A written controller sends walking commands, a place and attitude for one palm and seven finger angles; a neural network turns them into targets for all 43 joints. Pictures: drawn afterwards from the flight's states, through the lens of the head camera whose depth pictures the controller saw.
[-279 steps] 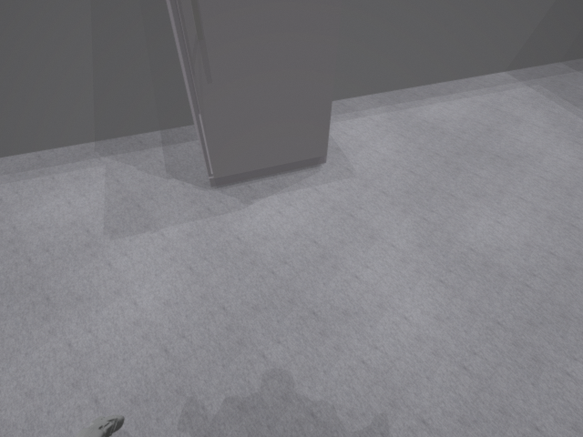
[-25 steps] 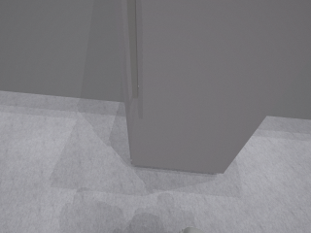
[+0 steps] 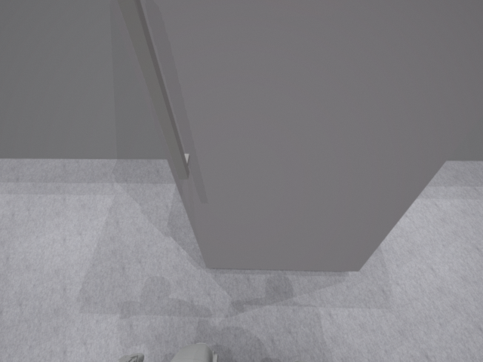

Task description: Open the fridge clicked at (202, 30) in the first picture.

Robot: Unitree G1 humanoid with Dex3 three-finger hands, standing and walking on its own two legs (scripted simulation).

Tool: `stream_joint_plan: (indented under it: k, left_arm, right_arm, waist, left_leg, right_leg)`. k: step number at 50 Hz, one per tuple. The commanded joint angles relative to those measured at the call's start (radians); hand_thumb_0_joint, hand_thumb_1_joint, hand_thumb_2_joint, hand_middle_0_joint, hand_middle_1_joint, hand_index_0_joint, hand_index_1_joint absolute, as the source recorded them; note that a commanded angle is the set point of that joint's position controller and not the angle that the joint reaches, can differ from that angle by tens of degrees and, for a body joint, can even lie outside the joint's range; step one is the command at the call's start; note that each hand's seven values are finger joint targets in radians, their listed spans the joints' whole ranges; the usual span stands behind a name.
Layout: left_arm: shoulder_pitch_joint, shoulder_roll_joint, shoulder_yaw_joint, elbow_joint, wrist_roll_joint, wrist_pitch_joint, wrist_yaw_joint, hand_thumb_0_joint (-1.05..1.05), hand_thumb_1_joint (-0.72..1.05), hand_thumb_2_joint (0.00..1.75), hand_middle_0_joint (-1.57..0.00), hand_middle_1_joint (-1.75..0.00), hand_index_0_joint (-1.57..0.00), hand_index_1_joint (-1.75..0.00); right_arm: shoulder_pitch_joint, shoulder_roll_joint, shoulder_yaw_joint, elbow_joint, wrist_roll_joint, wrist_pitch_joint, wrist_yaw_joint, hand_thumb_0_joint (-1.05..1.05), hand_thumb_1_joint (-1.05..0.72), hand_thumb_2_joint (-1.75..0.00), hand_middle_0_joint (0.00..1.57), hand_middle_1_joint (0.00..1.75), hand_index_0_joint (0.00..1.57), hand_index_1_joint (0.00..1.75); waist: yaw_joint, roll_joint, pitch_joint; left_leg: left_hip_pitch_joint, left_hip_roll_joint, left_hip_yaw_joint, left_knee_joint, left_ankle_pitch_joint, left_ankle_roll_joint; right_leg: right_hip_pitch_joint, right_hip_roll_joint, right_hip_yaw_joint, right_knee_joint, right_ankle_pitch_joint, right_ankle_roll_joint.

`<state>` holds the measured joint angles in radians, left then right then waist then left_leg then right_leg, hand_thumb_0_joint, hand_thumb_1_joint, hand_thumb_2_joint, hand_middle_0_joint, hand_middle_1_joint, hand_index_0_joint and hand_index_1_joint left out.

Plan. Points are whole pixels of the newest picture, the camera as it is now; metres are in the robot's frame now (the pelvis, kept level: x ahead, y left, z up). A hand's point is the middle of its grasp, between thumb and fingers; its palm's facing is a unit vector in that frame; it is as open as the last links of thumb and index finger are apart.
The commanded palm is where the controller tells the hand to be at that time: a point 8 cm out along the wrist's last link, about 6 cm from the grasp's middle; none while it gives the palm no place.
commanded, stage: come to a stop and stand still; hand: left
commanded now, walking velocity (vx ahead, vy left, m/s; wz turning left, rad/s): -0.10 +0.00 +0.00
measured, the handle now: (158, 77) +0.48 +0.15 +0.21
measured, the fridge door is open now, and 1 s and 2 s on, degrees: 0 0 0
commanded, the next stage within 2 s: look again from close up in 1.24 s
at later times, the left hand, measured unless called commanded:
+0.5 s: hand out of the picture -0.04 +0.25 -0.17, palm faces +0.02 -0.98 -0.18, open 7.4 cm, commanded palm none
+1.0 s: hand out of the picture -0.02 +0.13 -0.17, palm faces +0.04 -0.97 -0.23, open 7.2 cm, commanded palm none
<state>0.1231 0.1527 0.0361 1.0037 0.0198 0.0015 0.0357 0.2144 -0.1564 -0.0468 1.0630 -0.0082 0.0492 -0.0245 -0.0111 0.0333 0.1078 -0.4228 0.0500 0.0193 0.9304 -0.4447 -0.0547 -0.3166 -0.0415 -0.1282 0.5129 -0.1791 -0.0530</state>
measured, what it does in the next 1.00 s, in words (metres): steps on the spot: left foot, then right foot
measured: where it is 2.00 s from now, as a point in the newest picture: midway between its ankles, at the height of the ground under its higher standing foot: outside the picture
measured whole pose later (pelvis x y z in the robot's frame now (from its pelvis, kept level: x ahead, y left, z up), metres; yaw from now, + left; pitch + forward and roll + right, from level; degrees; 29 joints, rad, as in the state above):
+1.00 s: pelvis -0.04 -0.05 +0.00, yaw +1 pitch -1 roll +0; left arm 0.24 0.14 0.01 1.11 0.00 -0.01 0.04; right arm 0.29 -0.14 -0.02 1.16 -0.02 0.03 -0.04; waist -0.03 0.05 0.04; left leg -0.22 0.09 0.02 0.49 -0.26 -0.06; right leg -0.14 0.05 -0.11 0.46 -0.31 -0.07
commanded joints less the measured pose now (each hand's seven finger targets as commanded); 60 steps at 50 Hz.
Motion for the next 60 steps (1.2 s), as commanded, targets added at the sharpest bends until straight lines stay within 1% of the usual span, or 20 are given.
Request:
stream_joint_plan:
  k: [1, 6, 7, 8, 9, 10, 14, 19, 24, 28, 32, 34, 35, 36, 37, 38, 42, 46, 53, 60]
  left_arm:
    - [0.064, 0.189, 0.054, -0.047, 0.012, 0.009, 0.013, 0.00, 0.90, 0.90, -0.20, -0.30, -0.20, -0.30]
    - [0.042, 0.179, 0.052, -0.051, 0.008, 0.023, 0.008, 0.00, 0.90, 0.90, -0.20, -0.30, -0.20, -0.30]
    - [0.064, 0.145, 0.042, -0.059, -0.001, 0.029, 0.004, 0.00, 0.90, 0.90, -0.20, -0.30, -0.20, -0.30]
    - [0.098, 0.088, 0.029, -0.070, -0.011, 0.037, -0.001, 0.00, 0.90, 0.90, -0.20, -0.30, -0.20, -0.30]
    - [0.083, 0.087, 0.027, -0.071, -0.006, 0.042, 0.002, 0.00, 0.90, 0.90, -0.20, -0.30, -0.20, -0.30]
    - [0.086, 0.112, 0.033, -0.055, -0.002, 0.048, -0.003, 0.00, 0.90, 0.90, -0.20, -0.30, -0.20, -0.30]
    - [0.164, 0.129, 0.045, 0.018, 0.006, 0.048, -0.025, 0.00, 0.90, 0.90, -0.20, -0.30, -0.20, -0.30]
    - [0.172, 0.130, 0.047, 0.027, 0.008, 0.051, -0.026, 0.00, 0.90, 0.90, -0.20, -0.30, -0.20, -0.30]
    - [0.145, 0.101, 0.034, 0.025, 0.005, 0.054, -0.030, 0.00, 0.90, 0.90, -0.20, -0.30, -0.20, -0.30]
    - [0.122, 0.073, 0.019, 0.031, -0.004, 0.047, -0.031, 0.00, 0.90, 0.90, -0.20, -0.30, -0.20, -0.30]
    - [0.203, 0.059, 0.009, 0.073, -0.010, 0.029, -0.023, 0.00, 0.90, 0.90, -0.20, -0.30, -0.20, -0.30]
    - [0.240, 0.106, 0.013, 0.094, -0.005, 0.013, -0.010, 0.00, 0.90, 0.90, -0.20, -0.30, -0.20, -0.30]
    - [0.221, 0.156, 0.014, 0.092, -0.004, 0.005, -0.004, 0.00, 0.90, 0.90, -0.20, -0.30, -0.20, -0.30]
    - [0.172, 0.180, 0.013, 0.076, -0.006, 0.003, -0.001, 0.00, 0.90, 0.90, -0.20, -0.30, -0.20, -0.30]
    - [0.147, 0.170, 0.009, 0.068, -0.005, 0.002, -0.001, 0.00, 0.90, 0.90, -0.20, -0.30, -0.20, -0.30]
    - [0.144, 0.155, 0.009, 0.067, -0.004, -0.004, 0.002, 0.00, 0.90, 0.90, -0.20, -0.30, -0.20, -0.30]
    - [0.160, 0.095, -0.008, 0.077, -0.012, -0.015, 0.005, 0.00, 0.90, 0.90, -0.20, -0.30, -0.20, -0.30]
    - [0.185, 0.086, -0.010, 0.087, -0.017, -0.020, 0.006, 0.00, 0.90, 0.90, -0.20, -0.30, -0.20, -0.30]
    - [0.199, 0.101, -0.005, 0.103, -0.019, -0.012, 0.010, 0.00, 0.90, 0.90, -0.20, -0.30, -0.20, -0.30]
    - [0.225, 0.081, -0.014, 0.126, -0.014, -0.014, 0.009, 0.00, 0.90, 0.90, -0.20, -0.30, -0.20, -0.30]
  right_arm:
    - [0.095, -0.048, -0.022, -0.041, 0.001, -0.001, 0.004, 0.00, -0.90, -0.90, 0.20, 0.30, 0.20, 0.30]
    - [0.139, -0.046, -0.015, -0.041, 0.002, -0.027, 0.005, 0.00, -0.90, -0.90, 0.20, 0.30, 0.20, 0.30]
    - [0.157, -0.084, -0.018, -0.039, 0.000, -0.039, 0.004, 0.00, -0.90, -0.90, 0.20, 0.30, 0.20, 0.30]
    - [0.129, -0.164, -0.028, -0.065, -0.012, -0.050, 0.002, 0.00, -0.90, -0.90, 0.20, 0.30, 0.20, 0.30]
    - [0.054, -0.202, -0.028, -0.099, -0.019, -0.045, -0.004, 0.00, -0.90, -0.90, 0.20, 0.30, 0.20, 0.30]
    - [-0.007, -0.196, -0.019, -0.112, -0.024, -0.047, -0.011, 0.00, -0.90, -0.90, 0.20, 0.30, 0.20, 0.30]
    - [-0.031, -0.154, -0.007, -0.102, -0.018, -0.056, -0.029, 0.00, -0.90, -0.90, 0.20, 0.30, 0.20, 0.30]
    - [0.091, -0.164, -0.020, -0.063, -0.014, -0.062, -0.040, 0.00, -0.90, -0.90, 0.20, 0.30, 0.20, 0.30]
    - [0.145, -0.174, -0.028, -0.035, -0.016, -0.059, -0.039, 0.00, -0.90, -0.90, 0.20, 0.30, 0.20, 0.30]
    - [0.129, -0.178, -0.030, -0.015, -0.019, -0.050, -0.028, 0.00, -0.90, -0.90, 0.20, 0.30, 0.20, 0.30]
    - [0.104, -0.172, -0.031, 0.003, -0.013, -0.048, -0.017, 0.00, -0.90, -0.90, 0.20, 0.30, 0.20, 0.30]
    - [0.117, -0.108, -0.024, 0.012, 0.000, -0.046, -0.010, 0.00, -0.90, -0.90, 0.20, 0.30, 0.20, 0.30]
    - [0.109, -0.054, -0.005, 0.003, 0.007, -0.043, -0.006, 0.00, -0.90, -0.90, 0.20, 0.30, 0.20, 0.30]
    - [0.081, -0.027, 0.007, -0.008, -0.001, -0.037, 0.001, 0.00, -0.90, -0.90, 0.20, 0.30, 0.20, 0.30]
    - [0.073, -0.031, 0.005, -0.006, -0.010, -0.032, 0.006, 0.00, -0.90, -0.90, 0.20, 0.30, 0.20, 0.30]
    - [0.074, -0.038, 0.005, 0.003, -0.017, -0.026, 0.004, 0.00, -0.90, -0.90, 0.20, 0.30, 0.20, 0.30]
    - [0.140, -0.028, 0.016, 0.052, -0.010, -0.034, -0.004, 0.00, -0.90, -0.90, 0.20, 0.30, 0.20, 0.30]
    - [0.140, -0.031, 0.019, 0.063, -0.007, -0.039, -0.015, 0.00, -0.90, -0.90, 0.20, 0.30, 0.20, 0.30]
    - [0.122, -0.046, 0.023, 0.084, 0.000, -0.044, -0.026, 0.00, -0.90, -0.90, 0.20, 0.30, 0.20, 0.30]
    - [0.090, -0.048, 0.025, 0.076, -0.001, -0.041, -0.027, 0.00, -0.90, -0.90, 0.20, 0.30, 0.20, 0.30]
  waist:
    - [0.025, -0.204, -0.159]
    - [-0.019, -0.215, -0.168]
    - [-0.023, -0.075, -0.172]
    - [-0.010, 0.204, -0.127]
    - [-0.004, 0.255, -0.066]
    - [0.008, 0.175, -0.044]
    - [0.030, 0.132, -0.051]
    - [-0.010, 0.104, -0.104]
    - [-0.037, 0.124, -0.129]
    - [-0.042, 0.183, -0.105]
    - [0.007, 0.153, -0.133]
    - [0.019, 0.012, -0.130]
    - [0.012, -0.150, -0.099]
    - [0.011, -0.217, -0.029]
    - [0.011, -0.217, -0.002]
    - [0.019, -0.318, 0.046]
    - [-0.001, -0.179, 0.013]
    - [0.003, -0.126, -0.038]
    - [0.007, -0.001, -0.085]
    - [0.004, -0.050, -0.029]
  left_leg:
    - [0.058, -0.007, 0.007, -0.022, 0.001, -0.001]
    - [0.270, -0.011, 0.031, -0.407, 0.211, 0.018]
    - [0.339, 0.037, -0.023, -0.520, 0.248, 0.031]
    - [0.258, 0.255, -0.297, -0.673, 0.277, 0.095]
    - [0.096, 0.347, -0.391, -0.756, 0.251, 0.167]
    - [0.021, 0.340, -0.363, -0.794, 0.117, 0.193]
    - [0.185, 0.210, -0.197, -0.751, 0.161, 0.121]
    - [0.356, 0.251, -0.190, -0.717, 0.367, 0.138]
    - [0.413, 0.260, -0.182, -0.688, 0.488, 0.175]
    - [0.318, 0.234, -0.174, -0.706, 0.334, 0.180]
    - [0.243, 0.186, -0.157, -0.658, 0.268, 0.148]
    - [0.112, 0.099, -0.060, -0.551, 0.201, 0.069]
    - [0.054, 0.034, 0.015, -0.479, 0.105, 0.030]
    - [0.080, 0.019, 0.027, -0.442, 0.059, 0.025]
    - [0.108, 0.023, 0.019, -0.404, 0.079, 0.030]
    - [0.081, 0.029, 0.009, -0.366, 0.089, 0.033]
    - [0.104, 0.033, 0.011, -0.357, 0.150, 0.027]
    - [0.175, 0.042, 0.011, -0.417, 0.228, 0.023]
    - [0.288, 0.071, 0.016, -0.493, 0.424, 0.031]
    - [0.298, 0.066, 0.014, -0.528, 0.352, 0.031]
  right_leg:
    - [0.098, -0.275, 0.197, -0.150, 0.475, -0.141]
    - [0.003, -0.201, 0.177, -0.083, 0.120, -0.055]
    - [-0.063, -0.141, 0.144, 0.003, -0.030, -0.007]
    - [-0.143, -0.027, 0.068, 0.135, -0.257, 0.065]
    - [-0.111, 0.012, 0.106, 0.267, -0.357, 0.078]
    - [-0.064, -0.005, 0.166, 0.357, -0.320, 0.075]
    - [-0.164, 0.020, 0.195, 0.492, -0.154, 0.093]
    - [-0.211, 0.010, 0.202, 0.503, -0.160, 0.120]
    - [-0.156, -0.004, 0.155, 0.379, -0.235, 0.122]
    - [-0.040, -0.001, 0.105, 0.205, -0.288, 0.104]
    - [0.129, 0.021, 0.064, -0.065, -0.120, 0.084]
    - [0.284, -0.056, 0.140, -0.229, -0.022, 0.065]
    - [0.242, -0.184, 0.278, -0.297, -0.123, 0.017]
    - [0.094, -0.246, 0.318, -0.365, -0.231, -0.021]
    - [0.022, -0.233, 0.313, -0.374, -0.284, -0.038]
    - [0.002, -0.199, 0.311, -0.378, -0.252, -0.039]
    - [0.120, -0.162, 0.214, -0.245, 0.176, -0.049]
    - [0.157, -0.151, 0.205, -0.193, 0.334, -0.034]
    - [0.187, -0.091, 0.178, -0.178, 0.338, 0.047]
    - [0.142, -0.087, 0.186, -0.232, 0.215, 0.044]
